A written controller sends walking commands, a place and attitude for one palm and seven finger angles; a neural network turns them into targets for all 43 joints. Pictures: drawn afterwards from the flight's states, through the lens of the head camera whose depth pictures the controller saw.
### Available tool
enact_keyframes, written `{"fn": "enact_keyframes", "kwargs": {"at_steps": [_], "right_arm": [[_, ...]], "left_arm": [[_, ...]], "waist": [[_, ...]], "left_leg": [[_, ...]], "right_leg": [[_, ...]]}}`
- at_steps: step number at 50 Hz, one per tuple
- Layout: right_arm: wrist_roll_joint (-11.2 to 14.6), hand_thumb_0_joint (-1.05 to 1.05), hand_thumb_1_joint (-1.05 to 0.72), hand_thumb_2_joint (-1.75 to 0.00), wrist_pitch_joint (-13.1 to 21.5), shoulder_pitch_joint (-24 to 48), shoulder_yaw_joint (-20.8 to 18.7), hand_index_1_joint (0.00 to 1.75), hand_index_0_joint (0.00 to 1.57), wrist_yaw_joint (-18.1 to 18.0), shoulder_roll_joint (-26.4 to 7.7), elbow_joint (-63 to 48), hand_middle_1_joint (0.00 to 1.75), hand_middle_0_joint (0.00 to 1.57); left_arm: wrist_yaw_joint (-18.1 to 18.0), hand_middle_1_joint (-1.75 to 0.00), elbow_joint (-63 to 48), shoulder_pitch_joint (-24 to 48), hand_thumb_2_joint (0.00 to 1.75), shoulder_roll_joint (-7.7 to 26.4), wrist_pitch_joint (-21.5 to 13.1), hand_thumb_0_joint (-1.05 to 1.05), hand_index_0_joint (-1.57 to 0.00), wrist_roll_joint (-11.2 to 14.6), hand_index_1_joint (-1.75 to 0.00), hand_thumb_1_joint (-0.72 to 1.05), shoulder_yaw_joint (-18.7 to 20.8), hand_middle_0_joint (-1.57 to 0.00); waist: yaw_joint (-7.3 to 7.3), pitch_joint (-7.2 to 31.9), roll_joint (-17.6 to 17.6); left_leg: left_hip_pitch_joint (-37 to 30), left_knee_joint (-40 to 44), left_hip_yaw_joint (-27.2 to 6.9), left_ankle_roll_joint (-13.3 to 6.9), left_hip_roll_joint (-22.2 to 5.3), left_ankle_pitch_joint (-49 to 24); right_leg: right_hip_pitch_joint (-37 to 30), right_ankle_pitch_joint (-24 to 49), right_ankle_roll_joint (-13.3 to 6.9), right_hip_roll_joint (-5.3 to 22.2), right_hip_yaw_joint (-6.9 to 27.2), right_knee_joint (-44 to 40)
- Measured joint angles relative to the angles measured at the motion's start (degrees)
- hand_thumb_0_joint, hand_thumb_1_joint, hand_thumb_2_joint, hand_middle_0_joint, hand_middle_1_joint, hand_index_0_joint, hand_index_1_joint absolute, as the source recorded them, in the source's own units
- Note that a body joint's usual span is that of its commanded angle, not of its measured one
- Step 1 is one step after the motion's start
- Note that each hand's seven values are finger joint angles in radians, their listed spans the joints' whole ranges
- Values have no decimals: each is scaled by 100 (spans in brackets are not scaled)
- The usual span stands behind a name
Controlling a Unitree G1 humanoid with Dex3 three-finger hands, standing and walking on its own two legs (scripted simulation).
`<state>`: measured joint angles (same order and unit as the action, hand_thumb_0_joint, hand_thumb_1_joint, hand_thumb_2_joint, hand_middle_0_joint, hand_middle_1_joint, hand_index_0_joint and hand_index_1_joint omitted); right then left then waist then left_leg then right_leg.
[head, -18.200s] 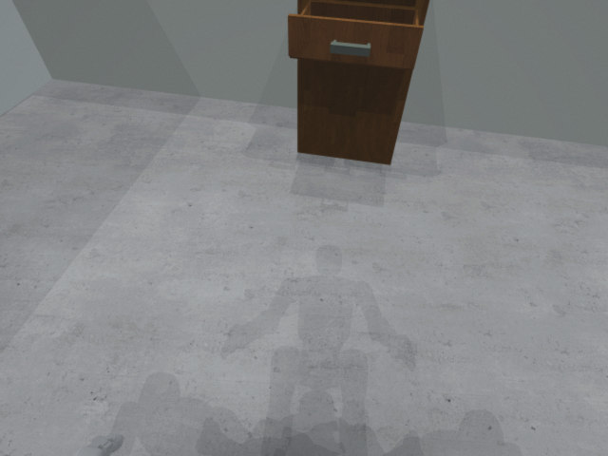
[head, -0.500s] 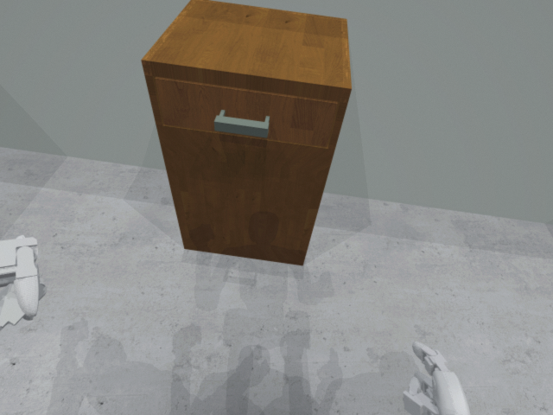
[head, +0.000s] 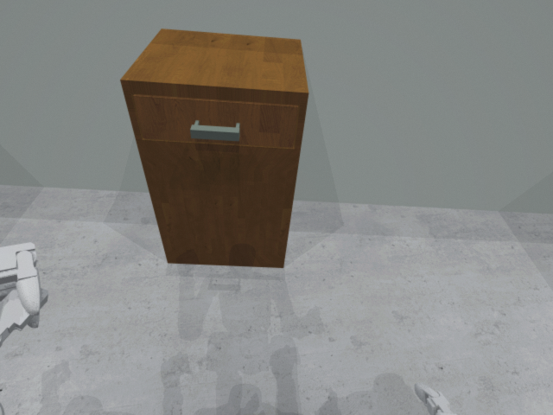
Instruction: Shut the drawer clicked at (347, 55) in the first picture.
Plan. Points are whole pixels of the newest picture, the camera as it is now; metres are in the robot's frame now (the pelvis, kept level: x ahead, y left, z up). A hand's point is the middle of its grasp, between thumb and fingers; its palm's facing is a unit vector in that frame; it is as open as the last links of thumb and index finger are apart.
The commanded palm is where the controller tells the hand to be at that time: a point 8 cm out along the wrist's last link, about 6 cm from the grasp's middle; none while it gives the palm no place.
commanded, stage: stop stepping back and stand still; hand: left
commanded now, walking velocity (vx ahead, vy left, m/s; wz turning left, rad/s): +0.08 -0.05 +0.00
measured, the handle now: (216, 128) +0.88 +0.19 -0.05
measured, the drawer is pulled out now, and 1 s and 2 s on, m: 0.00 0.00 0.00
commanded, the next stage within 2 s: let the arm hang, fingers relaxed in 0.52 s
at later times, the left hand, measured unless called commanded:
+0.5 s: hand (11, 311) +0.17 +0.27 +0.17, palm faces +0.41 -0.79 -0.45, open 3.3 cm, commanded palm +0.11 +0.31 +0.18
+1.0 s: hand out of the picture -0.02 +0.23 -0.18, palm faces +0.10 -0.97 -0.21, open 3.5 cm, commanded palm none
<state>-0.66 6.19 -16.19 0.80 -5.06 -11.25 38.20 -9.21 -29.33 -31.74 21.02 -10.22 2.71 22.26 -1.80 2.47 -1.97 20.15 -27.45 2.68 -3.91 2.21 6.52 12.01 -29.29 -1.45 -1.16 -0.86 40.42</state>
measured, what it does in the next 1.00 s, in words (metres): steps on the spot: left foot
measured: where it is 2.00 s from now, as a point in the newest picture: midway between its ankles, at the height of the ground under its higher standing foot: outside the picture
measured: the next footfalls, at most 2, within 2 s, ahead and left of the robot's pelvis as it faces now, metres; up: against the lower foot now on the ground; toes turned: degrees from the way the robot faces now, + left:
left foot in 0.28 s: +0.08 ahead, +0.14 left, +0.00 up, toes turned +5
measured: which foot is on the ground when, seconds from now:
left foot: down 0.00-0.06, up 0.08-0.26, down 0.28-1.00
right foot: down 0.00-1.00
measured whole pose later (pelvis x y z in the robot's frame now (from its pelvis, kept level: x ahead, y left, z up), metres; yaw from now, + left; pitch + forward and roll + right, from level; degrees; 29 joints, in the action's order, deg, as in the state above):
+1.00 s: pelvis -0.01 +0.03 +0.00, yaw +4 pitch +0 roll -1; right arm -1.6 -2.1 -14.0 0.1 -0.9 -12.4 57.4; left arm -1.3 57.1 -17.1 13.5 2.3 -1.0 1.8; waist 0.3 -3.6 -2.0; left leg 19.1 -29.6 0.4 -1.2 -0.6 10.1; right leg 10.6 -16.3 0.5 1.4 -5.4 27.5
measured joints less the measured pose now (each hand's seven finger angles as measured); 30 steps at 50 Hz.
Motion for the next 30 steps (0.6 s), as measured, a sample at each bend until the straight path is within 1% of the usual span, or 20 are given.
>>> {"fn": "enact_keyframes", "kwargs": {"at_steps": [2,3,4,5,6,7,8,9,10,12,14,15,17,19,21,24,26,30], "right_arm": [[-16,1,-91,-90,24,-22,38,30,20,44,50,-144,30,20],[-21,1,-91,-90,10,-27,48,30,20,64,64,-243,30,20],[-30,1,-91,-90,-25,-17,36,30,20,83,54,-315,30,20],[-33,1,-91,-90,-73,-9,11,30,20,103,50,-330,30,20],[-35,1,-91,-90,-120,-6,-12,30,20,124,52,-294,30,20],[-37,1,-91,-90,-153,-14,-29,30,20,135,45,-233,30,21],[-38,1,-91,-90,-181,-41,-42,30,20,136,34,-176,30,21],[-29,1,-91,-90,-203,-81,-54,30,20,125,21,-134,30,21],[-14,1,-91,-90,-209,-118,-67,30,20,104,3,-100,30,21],[5,1,-91,-90,-171,-168,-95,30,20,40,-61,-59,30,21],[11,1,-91,-90,-85,-180,-132,30,20,-18,-195,-81,30,21],[15,1,-91,-90,-49,-123,-163,30,20,-41,-228,-61,30,21],[38,1,-91,-90,-32,50,-162,30,20,-56,-183,-7,30,20],[39,1,-91,-90,14,162,-106,30,20,-37,-66,-67,30,20],[30,1,-91,-90,101,236,-35,30,20,-2,56,-165,30,20],[32,1,-91,-90,181,335,79,30,20,88,200,-268,30,20],[33,1,-91,-90,178,398,130,30,20,146,258,-308,30,20],[38,1,-91,-90,92,509,147,30,21,173,259,-323,30,21]], "left_arm": [[17,-160,-135,-172,90,78,18,2,-141,-13,-160,89,-35,-141],[35,-160,-253,-305,90,133,-2,2,-141,-33,-160,89,-45,-141],[66,-160,-366,-428,90,162,-36,2,-140,-61,-160,89,-79,-141],[92,-160,-487,-543,90,198,-65,2,-140,-77,-160,89,-114,-141],[109,-160,-600,-634,90,228,-99,2,-140,-94,-160,89,-128,-141],[113,-160,-656,-687,90,236,-162,2,-141,-100,-160,88,-128,-141],[106,-160,-642,-706,90,226,-237,2,-141,-108,-160,88,-115,-141],[89,-160,-578,-694,90,201,-294,2,-141,-116,-160,88,-95,-141],[67,-159,-489,-645,90,163,-322,1,-141,-124,-160,88,-80,-141],[13,-160,-303,-463,90,55,-328,1,-141,-140,-160,88,-83,-141],[-28,-160,-187,-278,90,-79,-316,1,-141,-143,-160,88,-130,-141],[-35,-160,-149,-174,90,-128,-305,1,-141,-141,-160,88,-149,-141],[-23,-160,-85,-88,90,-161,-282,1,-141,-127,-160,88,-133,-141],[3,-160,-90,-135,90,-113,-253,1,-141,-146,-160,88,-74,-141],[26,-160,-150,-158,90,-34,-252,2,-141,-175,-160,88,-43,-141],[49,-160,-341,-282,90,49,-313,2,-141,-157,-160,88,-21,-141],[68,-160,-454,-412,90,67,-369,2,-141,-119,-160,88,-18,-141],[103,-160,-447,-529,90,19,-354,1,-141,-62,-160,88,-103,-141]], "waist": [[-90,-32,14],[-123,-43,12],[-144,-72,71],[-116,-85,90],[-44,-76,49],[23,-51,11],[66,-1,-12],[95,58,-26],[120,104,-33],[137,127,-8],[125,82,164],[108,-2,211],[159,-171,138],[140,-234,60],[115,-317,51],[121,-401,124],[149,-416,169],[226,-426,231]], "left_leg": [[-22,165,-31,62,-13,-17],[72,52,-32,115,-3,184],[240,-264,-70,188,-30,609],[453,-827,-102,260,-38,949],[661,-1495,-109,318,-26,1132],[811,-2053,-109,350,-38,1226],[875,-2357,-95,361,-84,1267],[856,-2406,-65,356,-155,1267],[758,-2250,-32,336,-234,1268],[380,-1531,16,286,-383,1213],[-65,-690,-69,227,-530,1119],[-94,-571,-88,261,-530,686],[-122,-682,6,310,-451,590],[-157,-611,78,311,-379,651],[-170,-499,59,302,-344,614],[-165,-357,-5,323,-391,519],[-149,-317,-19,341,-435,499],[-179,-269,8,346,-466,507]], "right_leg": [[-47,0,-55,-60,-196,-579],[-90,128,-104,-67,-230,-917],[-72,514,-146,-94,-274,-1037],[-34,868,-187,-99,-290,-1069],[-7,1181,-232,-74,-261,-1096],[0,1333,-244,-50,-225,-1112],[-10,1353,-214,-24,-205,-1139],[-26,1327,-162,6,-201,-1172],[-36,1294,-127,39,-203,-1186],[-42,1216,-62,106,-249,-1113],[12,1085,37,100,-361,-892],[36,1003,89,131,-407,-750],[31,940,180,238,-324,-613],[62,933,187,261,-184,-598],[48,985,185,259,-158,-691],[-36,1136,177,194,-218,-993],[-69,1218,160,145,-228,-1149],[-126,1281,161,113,-198,-1293]]}}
